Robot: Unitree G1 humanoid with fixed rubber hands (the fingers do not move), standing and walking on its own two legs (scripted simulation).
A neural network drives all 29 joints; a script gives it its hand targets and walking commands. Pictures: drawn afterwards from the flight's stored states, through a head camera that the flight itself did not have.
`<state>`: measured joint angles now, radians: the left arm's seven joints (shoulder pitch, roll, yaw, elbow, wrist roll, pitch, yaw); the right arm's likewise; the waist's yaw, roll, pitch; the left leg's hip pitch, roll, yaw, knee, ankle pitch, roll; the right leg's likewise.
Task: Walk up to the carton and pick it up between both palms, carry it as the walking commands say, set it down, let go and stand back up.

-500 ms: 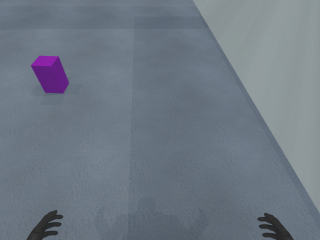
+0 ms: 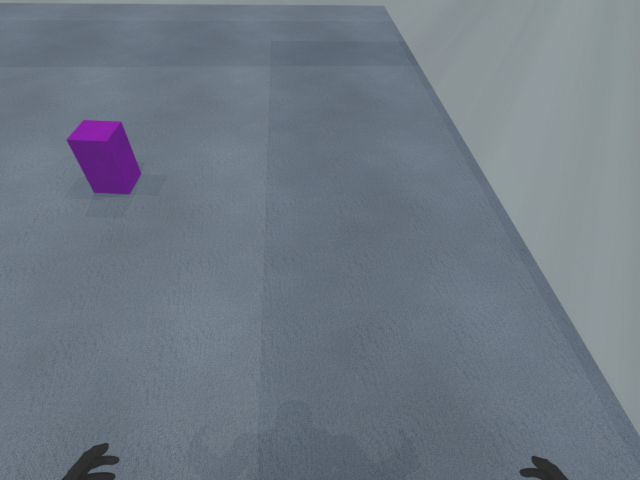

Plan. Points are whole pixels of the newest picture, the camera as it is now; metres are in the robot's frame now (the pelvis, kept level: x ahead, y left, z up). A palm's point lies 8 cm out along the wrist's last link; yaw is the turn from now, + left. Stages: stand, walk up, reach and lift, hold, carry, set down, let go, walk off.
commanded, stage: stand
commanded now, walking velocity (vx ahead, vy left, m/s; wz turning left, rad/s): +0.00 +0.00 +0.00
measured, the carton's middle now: (107, 158) +1.56 +1.02 -0.63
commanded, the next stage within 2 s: walk up in 1.24 s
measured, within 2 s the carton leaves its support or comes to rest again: neither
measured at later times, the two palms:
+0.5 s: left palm out of the picture +0.09 +0.32 -0.10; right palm out of the picture +0.10 -0.31 -0.09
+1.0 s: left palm out of the picture +0.09 +0.32 -0.10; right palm out of the picture +0.11 -0.31 -0.09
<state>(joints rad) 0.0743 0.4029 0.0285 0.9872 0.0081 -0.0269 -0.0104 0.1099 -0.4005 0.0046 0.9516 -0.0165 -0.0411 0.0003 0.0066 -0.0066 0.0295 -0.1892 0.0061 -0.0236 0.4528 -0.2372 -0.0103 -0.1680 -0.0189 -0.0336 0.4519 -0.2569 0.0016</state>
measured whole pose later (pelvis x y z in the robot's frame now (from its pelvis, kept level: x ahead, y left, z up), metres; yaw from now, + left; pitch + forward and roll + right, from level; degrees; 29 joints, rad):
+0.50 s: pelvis +0.00 +0.00 +0.01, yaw +0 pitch -2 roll +0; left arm 0.09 0.40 0.02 1.09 0.01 -0.02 0.00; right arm 0.08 -0.41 0.01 1.05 -0.01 -0.03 0.00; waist 0.01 -0.01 0.03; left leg -0.14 0.00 -0.02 0.35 -0.18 -0.01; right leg -0.13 -0.02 -0.03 0.36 -0.20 0.01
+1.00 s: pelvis +0.00 +0.00 +0.01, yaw +0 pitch -2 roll +0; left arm 0.07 0.41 0.02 1.10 0.00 -0.02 0.00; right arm 0.07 -0.41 0.01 1.07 -0.01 -0.02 0.00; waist 0.01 -0.01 0.03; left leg -0.12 0.00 -0.02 0.32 -0.17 -0.01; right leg -0.10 -0.02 -0.04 0.33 -0.19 0.01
